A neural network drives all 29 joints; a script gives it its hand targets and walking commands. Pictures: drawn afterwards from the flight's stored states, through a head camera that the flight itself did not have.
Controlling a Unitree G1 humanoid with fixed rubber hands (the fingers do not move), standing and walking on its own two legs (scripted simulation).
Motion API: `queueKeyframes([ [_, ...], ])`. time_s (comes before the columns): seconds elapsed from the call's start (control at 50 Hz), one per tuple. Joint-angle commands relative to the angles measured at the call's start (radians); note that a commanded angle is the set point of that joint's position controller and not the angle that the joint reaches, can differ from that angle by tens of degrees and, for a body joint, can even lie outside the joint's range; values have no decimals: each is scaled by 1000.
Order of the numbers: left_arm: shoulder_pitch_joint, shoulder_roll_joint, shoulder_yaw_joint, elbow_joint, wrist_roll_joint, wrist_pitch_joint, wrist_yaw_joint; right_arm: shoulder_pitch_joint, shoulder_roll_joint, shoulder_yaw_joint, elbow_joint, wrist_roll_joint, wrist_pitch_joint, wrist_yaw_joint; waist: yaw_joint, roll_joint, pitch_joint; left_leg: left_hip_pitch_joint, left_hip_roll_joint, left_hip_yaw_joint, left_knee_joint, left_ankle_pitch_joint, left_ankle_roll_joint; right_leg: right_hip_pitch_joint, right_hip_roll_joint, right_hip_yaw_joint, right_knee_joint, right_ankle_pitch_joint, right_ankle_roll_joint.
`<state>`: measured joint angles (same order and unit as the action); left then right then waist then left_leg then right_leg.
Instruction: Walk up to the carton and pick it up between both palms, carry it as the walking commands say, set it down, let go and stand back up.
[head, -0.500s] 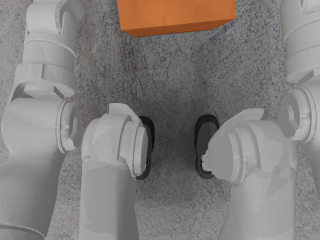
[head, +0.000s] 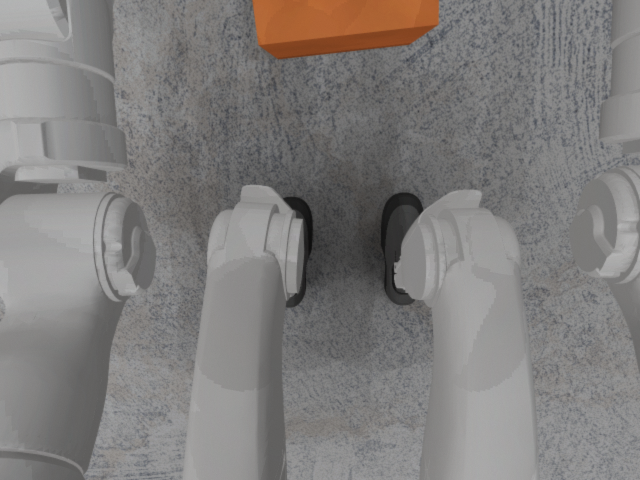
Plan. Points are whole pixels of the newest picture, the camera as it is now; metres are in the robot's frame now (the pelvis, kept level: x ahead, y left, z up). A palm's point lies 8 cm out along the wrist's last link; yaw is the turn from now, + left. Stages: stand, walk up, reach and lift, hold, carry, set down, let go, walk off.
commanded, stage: set down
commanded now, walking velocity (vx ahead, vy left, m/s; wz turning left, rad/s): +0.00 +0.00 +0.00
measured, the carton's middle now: out of the picture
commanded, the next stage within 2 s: let go in 0.68 s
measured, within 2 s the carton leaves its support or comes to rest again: neither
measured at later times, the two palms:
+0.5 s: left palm out of the picture +0.56 +0.23 +0.03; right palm out of the picture +0.60 -0.16 +0.04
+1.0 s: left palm out of the picture +0.51 +0.23 +0.08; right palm out of the picture +0.54 -0.16 +0.09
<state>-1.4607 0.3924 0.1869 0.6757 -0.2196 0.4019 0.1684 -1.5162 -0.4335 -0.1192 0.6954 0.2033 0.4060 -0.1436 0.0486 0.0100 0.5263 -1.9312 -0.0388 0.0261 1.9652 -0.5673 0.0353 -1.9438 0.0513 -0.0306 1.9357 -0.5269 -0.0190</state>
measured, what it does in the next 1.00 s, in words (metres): rises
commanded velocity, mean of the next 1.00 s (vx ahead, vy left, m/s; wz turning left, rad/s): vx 0.00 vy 0.00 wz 0.00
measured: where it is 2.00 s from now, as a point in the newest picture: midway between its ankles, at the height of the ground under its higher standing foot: (345, 269)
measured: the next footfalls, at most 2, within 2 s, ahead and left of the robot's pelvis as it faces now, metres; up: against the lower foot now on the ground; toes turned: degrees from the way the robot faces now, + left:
none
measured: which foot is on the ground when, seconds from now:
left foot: down 0.00-1.00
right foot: down 0.00-1.00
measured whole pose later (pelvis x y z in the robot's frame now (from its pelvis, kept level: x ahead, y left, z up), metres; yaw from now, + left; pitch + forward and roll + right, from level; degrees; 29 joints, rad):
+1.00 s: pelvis +0.04 +0.00 +0.23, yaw +0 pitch +25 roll +0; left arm -1.04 0.34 0.17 0.51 -0.05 0.34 0.05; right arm -1.08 -0.29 -0.17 0.48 0.01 0.37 -0.13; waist 0.05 0.00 0.53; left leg -1.15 -0.05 0.00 1.05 -0.33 0.02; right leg -1.16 0.05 0.02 1.03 -0.30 -0.01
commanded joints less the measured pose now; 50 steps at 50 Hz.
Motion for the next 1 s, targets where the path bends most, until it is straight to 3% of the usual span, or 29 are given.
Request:
queueKeyframes([
  [0.0,-427,222,40,-253,-1,-2,2,-441,-190,-36,-221,8,3,-5,37,0,-2225,877,-28,-26,-290,516,-34,842,39,19,-239,389,-9],
  [0.04,-407,231,36,-277,-26,17,-6,-453,-205,-32,-286,1,16,0,4,-59,-2278,907,-23,-37,-326,497,-22,914,42,5,-268,403,-1],
  [0.12,-397,256,59,-336,-2,32,-17,-398,-187,-31,-280,-1,40,8,22,-36,-2334,959,-28,-34,-390,569,-38,1005,43,16,-332,467,-1],
  [0.14,-379,252,41,-322,9,33,-14,-383,-188,-37,-254,1,44,7,30,25,-2295,1005,-34,-38,-426,558,-41,954,55,22,-364,420,-7],
  [0.18,-385,239,43,-341,-9,41,-19,-382,-215,-62,-278,-1,41,16,0,12,-2304,1051,-21,-54,-446,573,-46,962,50,28,-400,421,-15],
  [0.2,-397,245,47,-371,-6,41,-21,-396,-220,-58,-339,7,39,19,16,29,-2333,1078,-29,-44,-457,587,-48,1003,46,34,-422,451,-16],
  [0.22,-400,253,41,-303,-11,48,-24,-424,-229,-62,-293,-4,40,17,-18,2,-2259,1020,-24,-56,-472,533,-40,992,44,21,-429,427,-5],
  [0.28,-396,258,46,-336,-12,53,-34,-441,-232,-76,-351,-10,52,21,14,1,-2334,1063,-32,-44,-556,510,-43,1147,41,35,-488,453,-2],
  [0.3,-381,263,55,-330,-26,53,-35,-428,-219,-52,-348,-8,53,17,10,-46,-2332,1047,-28,-37,-556,522,-46,1188,43,48,-514,473,2],
  [0.32,-399,282,58,-362,-15,50,-35,-400,-245,-67,-359,-16,55,16,-5,-34,-2371,1084,-27,-37,-580,532,-45,1237,44,42,-526,485,6],
  [0.34,-390,279,47,-292,-28,58,-35,-419,-237,-59,-312,-20,61,19,-5,-41,-2269,1046,-31,-44,-618,497,-42,1214,47,41,-539,458,1],
  [0.4,-384,242,45,-284,-23,55,-47,-414,-225,-56,-297,-9,60,38,10,-9,-2262,1137,-30,-37,-678,519,-48,1249,43,57,-621,460,-4],
  [0.44,-384,268,47,-313,-14,44,-49,-394,-233,-60,-325,-10,50,40,-7,-11,-2322,1210,-30,-49,-708,561,-47,1322,39,52,-646,534,9],
  [0.52,-348,244,64,-247,18,18,-55,-342,-213,-68,-218,-29,25,57,7,-5,-2199,1238,-17,-60,-776,591,-50,1302,42,70,-719,535,-2],
  [0.54,-352,221,58,-283,9,5,-54,-353,-217,-56,-241,-30,16,60,34,-17,-2193,1250,-28,-53,-806,620,-55,1336,39,72,-737,559,-6],
  [0.56,-340,206,64,-245,14,0,-58,-330,-216,-68,-197,-52,8,61,6,-47,-2184,1224,-20,-53,-822,605,-54,1386,30,78,-770,583,-2],
  [0.6,-314,188,66,-170,41,-18,-74,-326,-177,-72,-151,-56,-10,72,21,-23,-2071,1214,-17,-56,-873,578,-45,1352,26,78,-808,563,7],
  [0.62,-340,193,55,-171,47,-35,-77,-319,-185,-97,-128,-68,-28,72,-5,-1,-2028,1231,-9,-58,-885,582,-47,1319,21,68,-818,539,7],
  [0.64,-317,196,85,-154,70,-46,-82,-334,-176,-106,-131,-94,-41,73,25,-37,-2059,1260,-18,-53,-893,593,-48,1345,28,63,-832,545,11],
  [0.68,-262,149,86,-55,89,-68,-97,-289,-115,-95,-89,-111,-64,80,21,-59,-1998,1216,-13,-49,-931,602,-39,1382,19,73,-864,595,16],
  [0.72,-255,131,92,-80,125,-98,-102,-239,-131,-119,-62,-139,-85,76,39,-22,-2006,1211,-11,-29,-937,609,-52,1439,8,101,-873,624,9],
  [0.74,-197,141,94,-126,136,-110,-96,-232,-123,-114,-110,-146,-99,74,54,-50,-2094,1257,-13,-41,-947,629,-52,1505,6,87,-863,649,18],
  [0.8,-109,125,75,-88,165,-123,-120,-113,-76,-108,-114,-173,-101,50,38,-27,-2087,1315,-5,-35,-950,675,-59,1501,2,94,-897,706,21],
  [0.82,-43,167,75,-151,174,-132,-118,-57,-47,-101,-215,-192,-105,38,44,-65,-2214,1363,-14,-30,-948,711,-56,1612,5,80,-885,771,30],
  [0.84,-25,181,69,-254,173,-125,-109,-24,-78,-107,-285,-193,-101,28,55,-38,-2330,1428,-11,-36,-941,786,-68,1665,4,82,-870,810,33],
  [0.86,98,168,56,-256,173,-122,-113,82,-72,-91,-314,-209,-91,14,38,-69,-2329,1461,-15,-40,-954,796,-62,1687,3,88,-894,854,33],
  [0.9,145,174,39,-350,188,-102,-107,148,-65,-103,-415,-220,-76,-1,37,-13,-2318,1486,-18,-54,-968,817,-60,1642,5,88,-896,815,36],
  [0.96,286,160,20,-535,166,-103,-113,309,-41,-59,-549,-192,-77,-2,30,-9,-2272,1629,-6,-90,-967,953,-62,1606,13,103,-930,846,27],
  [0.98,350,142,20,-538,175,-94,-116,348,-31,-38,-585,-173,-74,2,52,16,-2252,1671,-4,-96,-972,979,-56,1591,16,109,-945,843,25],
])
